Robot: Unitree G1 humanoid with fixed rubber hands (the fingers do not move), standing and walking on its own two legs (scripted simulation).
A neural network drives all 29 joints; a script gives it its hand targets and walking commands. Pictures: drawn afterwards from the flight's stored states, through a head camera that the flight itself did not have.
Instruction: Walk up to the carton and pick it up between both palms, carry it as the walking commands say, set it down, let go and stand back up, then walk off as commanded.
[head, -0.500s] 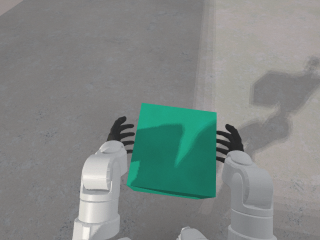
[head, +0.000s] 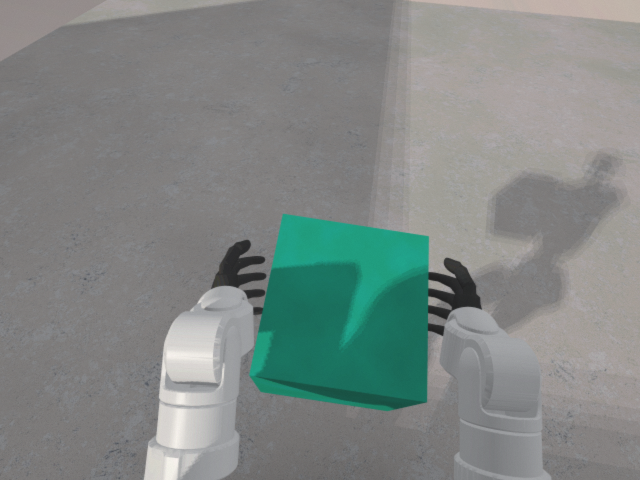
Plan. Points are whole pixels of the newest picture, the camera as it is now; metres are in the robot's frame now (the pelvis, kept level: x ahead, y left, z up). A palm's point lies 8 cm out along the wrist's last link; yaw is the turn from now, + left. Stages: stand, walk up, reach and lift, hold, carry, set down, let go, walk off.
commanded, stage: carry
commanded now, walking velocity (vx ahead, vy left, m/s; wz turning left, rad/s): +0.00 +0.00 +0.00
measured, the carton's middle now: (338, 319) +0.32 -0.01 +0.02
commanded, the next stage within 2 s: none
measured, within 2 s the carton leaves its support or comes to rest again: neither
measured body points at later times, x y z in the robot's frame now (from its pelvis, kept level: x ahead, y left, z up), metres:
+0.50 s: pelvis -0.03 +0.01 +0.00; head -0.05 +0.01 +0.44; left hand +0.27 +0.13 +0.10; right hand +0.25 -0.14 +0.10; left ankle +0.03 +0.09 -0.72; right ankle +0.04 -0.15 -0.72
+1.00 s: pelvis +0.00 +0.02 +0.00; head -0.01 +0.02 +0.45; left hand +0.29 +0.14 +0.09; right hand +0.28 -0.13 +0.09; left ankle +0.03 +0.09 -0.72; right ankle +0.05 -0.15 -0.72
